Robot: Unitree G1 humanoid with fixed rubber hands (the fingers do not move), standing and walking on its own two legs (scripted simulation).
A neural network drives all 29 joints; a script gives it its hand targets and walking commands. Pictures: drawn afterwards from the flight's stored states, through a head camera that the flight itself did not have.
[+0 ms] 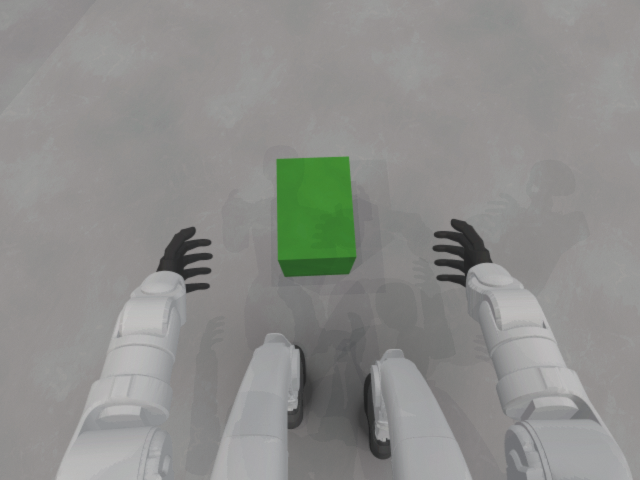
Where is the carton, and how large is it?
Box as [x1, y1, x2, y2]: [276, 156, 355, 276]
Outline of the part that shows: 348,156 276,159 278,261 285,276 341,274 349,272 355,258 355,244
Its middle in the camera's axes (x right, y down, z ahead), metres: -0.02 -0.04 +1.04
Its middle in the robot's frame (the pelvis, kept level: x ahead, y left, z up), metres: +0.58 +0.04 -0.57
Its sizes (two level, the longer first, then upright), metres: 0.264 0.185 0.211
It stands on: the floor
